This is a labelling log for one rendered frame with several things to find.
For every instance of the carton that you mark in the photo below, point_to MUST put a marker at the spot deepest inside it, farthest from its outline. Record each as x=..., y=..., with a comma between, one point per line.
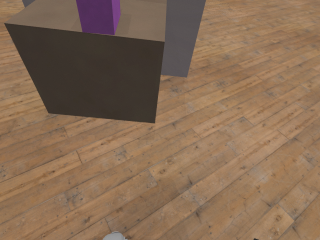
x=99, y=16

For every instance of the pedestal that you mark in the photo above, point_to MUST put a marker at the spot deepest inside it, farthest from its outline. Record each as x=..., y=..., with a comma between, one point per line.
x=93, y=75

